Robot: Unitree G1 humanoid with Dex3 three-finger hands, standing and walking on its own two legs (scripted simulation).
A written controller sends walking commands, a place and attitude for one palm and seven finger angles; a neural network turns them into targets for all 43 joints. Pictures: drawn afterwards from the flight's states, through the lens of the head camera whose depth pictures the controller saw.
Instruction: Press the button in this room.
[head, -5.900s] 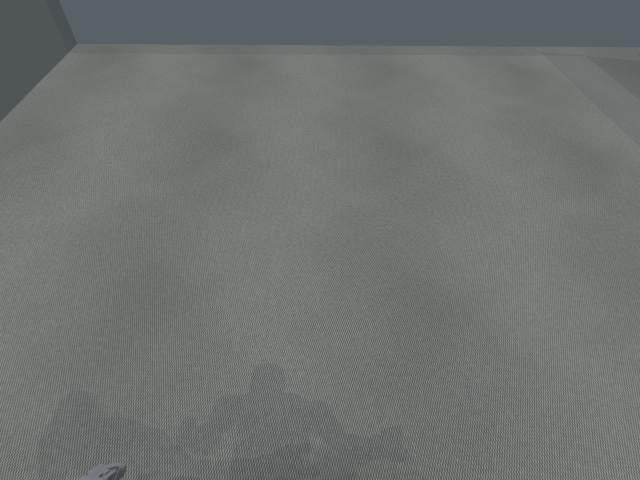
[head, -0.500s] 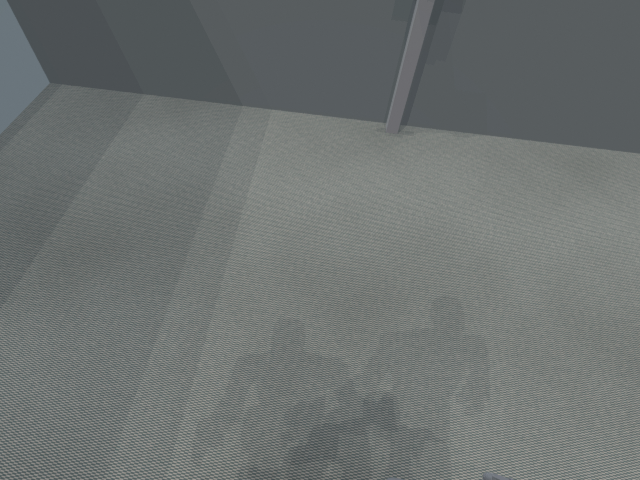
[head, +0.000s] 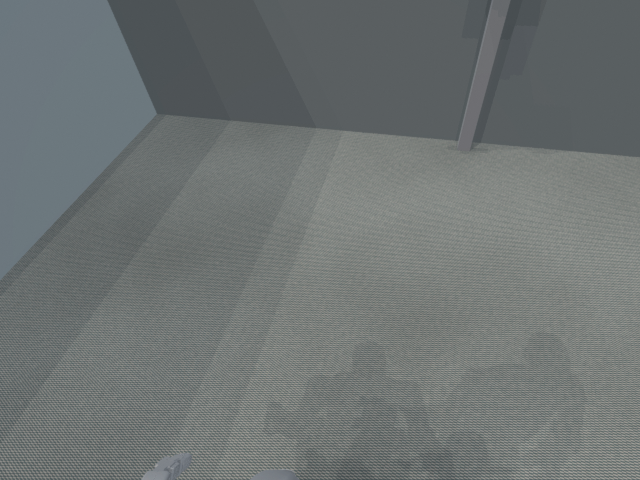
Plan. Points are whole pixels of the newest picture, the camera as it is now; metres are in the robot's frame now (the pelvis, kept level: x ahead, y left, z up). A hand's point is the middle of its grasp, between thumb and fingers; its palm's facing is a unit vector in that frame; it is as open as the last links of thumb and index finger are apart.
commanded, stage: turn or walk to find it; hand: left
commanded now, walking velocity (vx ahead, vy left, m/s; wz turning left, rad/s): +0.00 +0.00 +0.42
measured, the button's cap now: out of the picture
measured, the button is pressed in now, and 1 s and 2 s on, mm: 0 0 0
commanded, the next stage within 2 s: none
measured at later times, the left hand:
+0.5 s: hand out of the picture -0.06 +0.26 -0.18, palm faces +0.29 -0.93 -0.25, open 7.4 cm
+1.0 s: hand out of the picture -0.03 +0.21 -0.14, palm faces +0.42 -0.86 -0.27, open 7.4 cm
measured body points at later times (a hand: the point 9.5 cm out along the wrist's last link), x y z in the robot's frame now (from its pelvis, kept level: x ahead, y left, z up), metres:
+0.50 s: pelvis -0.03 +0.05 +0.00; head -0.01 +0.08 +0.45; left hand -0.07 +0.31 -0.16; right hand +0.13 -0.18 -0.13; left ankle -0.06 +0.14 -0.74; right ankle -0.02 -0.10 -0.67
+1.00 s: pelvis -0.03 +0.00 +0.00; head +0.00 -0.02 +0.45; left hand -0.05 +0.26 -0.12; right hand +0.10 -0.22 -0.16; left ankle -0.11 +0.12 -0.65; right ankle +0.01 -0.09 -0.74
